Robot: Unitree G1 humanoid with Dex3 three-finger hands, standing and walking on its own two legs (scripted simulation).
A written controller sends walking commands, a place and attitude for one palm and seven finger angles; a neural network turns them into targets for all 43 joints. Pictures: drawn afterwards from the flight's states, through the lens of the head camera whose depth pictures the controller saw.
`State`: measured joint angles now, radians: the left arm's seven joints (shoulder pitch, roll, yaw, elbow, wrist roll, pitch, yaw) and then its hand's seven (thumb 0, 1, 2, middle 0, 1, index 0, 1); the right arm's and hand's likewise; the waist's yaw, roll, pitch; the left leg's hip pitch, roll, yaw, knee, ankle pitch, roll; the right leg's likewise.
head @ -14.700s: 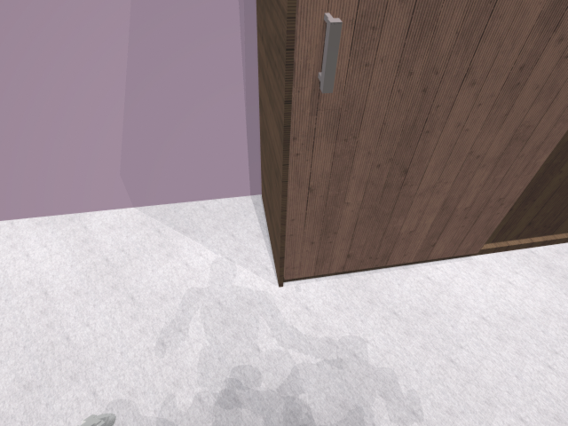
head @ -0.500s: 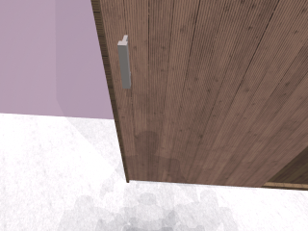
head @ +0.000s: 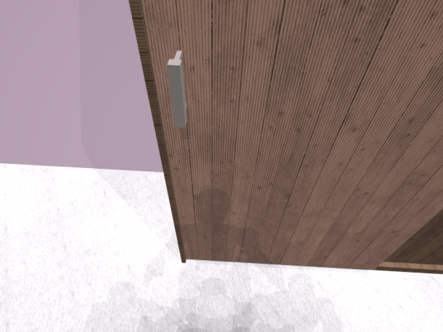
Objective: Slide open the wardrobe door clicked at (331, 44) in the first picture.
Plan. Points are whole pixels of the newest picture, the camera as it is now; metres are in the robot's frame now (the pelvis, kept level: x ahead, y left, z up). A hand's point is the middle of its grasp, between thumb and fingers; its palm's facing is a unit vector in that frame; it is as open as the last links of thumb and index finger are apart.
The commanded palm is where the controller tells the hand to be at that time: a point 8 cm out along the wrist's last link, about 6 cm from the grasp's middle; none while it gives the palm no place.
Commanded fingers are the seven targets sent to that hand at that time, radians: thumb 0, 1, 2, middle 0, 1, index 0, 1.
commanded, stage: look again from close up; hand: left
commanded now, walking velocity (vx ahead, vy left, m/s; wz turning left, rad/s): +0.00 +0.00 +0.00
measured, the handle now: (179, 90) +0.53 +0.12 +0.18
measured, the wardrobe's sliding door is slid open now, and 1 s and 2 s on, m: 0.00 0.00 0.00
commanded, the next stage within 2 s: raise the hand with hooked fingers in 0.02 s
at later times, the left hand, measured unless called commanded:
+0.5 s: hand (89, 318) +0.15 +0.24 -0.03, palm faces +0.01 -1.00 -0.05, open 8.4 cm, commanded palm +0.12 +0.29 -0.01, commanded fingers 0.00 0.43 0.70 -0.23 -0.60 -0.23 -0.60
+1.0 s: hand (46, 271) +0.19 +0.28 +0.07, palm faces +0.08 -0.99 -0.06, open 11.4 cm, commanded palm +0.15 +0.32 +0.08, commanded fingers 0.00 -0.15 0.45 -0.28 -0.98 -0.28 -0.98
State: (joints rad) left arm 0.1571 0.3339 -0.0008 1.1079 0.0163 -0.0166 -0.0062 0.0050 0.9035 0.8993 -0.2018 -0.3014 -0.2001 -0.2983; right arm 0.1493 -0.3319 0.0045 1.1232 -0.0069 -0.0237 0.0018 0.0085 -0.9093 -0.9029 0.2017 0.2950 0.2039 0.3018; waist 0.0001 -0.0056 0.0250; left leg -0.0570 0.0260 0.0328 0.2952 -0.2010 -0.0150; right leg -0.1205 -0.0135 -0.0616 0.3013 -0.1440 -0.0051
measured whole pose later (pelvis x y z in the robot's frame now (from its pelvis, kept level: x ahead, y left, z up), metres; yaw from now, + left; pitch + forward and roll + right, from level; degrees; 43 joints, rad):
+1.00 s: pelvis -0.02 +0.01 -0.04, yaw +1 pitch +3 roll -2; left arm 0.29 0.37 0.41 -0.02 -0.40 -0.15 -0.41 0.01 0.07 0.55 -0.26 -0.83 -0.26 -0.83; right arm 0.30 -0.24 0.06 0.57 0.05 -0.31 -0.09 0.02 -0.91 -0.90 0.20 0.30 0.20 0.30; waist 0.03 0.02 -0.07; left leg -0.44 0.03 0.00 0.81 -0.42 0.01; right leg -0.45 -0.03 -0.08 0.73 -0.32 0.01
